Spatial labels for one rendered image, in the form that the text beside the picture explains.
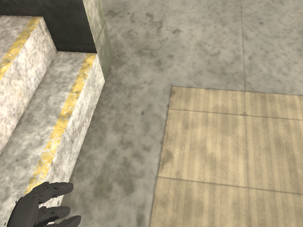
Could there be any left robot hand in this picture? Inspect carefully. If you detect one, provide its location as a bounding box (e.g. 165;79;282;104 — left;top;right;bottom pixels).
4;182;81;227

